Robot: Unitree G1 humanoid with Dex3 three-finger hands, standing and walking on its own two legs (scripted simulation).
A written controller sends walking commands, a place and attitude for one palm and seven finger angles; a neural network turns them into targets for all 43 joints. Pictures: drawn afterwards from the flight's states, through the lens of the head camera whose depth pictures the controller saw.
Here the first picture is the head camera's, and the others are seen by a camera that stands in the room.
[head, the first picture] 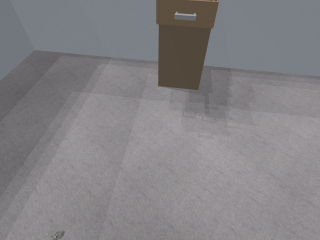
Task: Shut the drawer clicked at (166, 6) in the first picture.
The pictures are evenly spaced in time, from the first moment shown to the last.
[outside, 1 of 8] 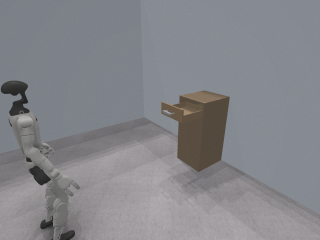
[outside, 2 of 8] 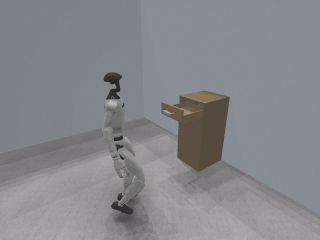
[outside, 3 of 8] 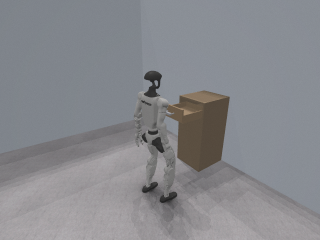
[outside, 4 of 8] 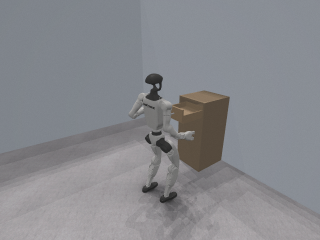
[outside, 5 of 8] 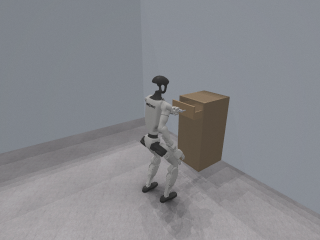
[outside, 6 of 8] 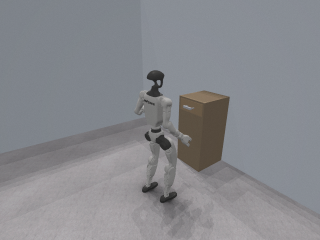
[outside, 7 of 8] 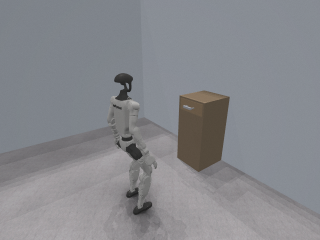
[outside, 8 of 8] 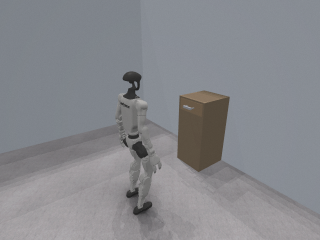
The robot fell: no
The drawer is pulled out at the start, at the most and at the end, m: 0.30 0.30 0.00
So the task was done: yes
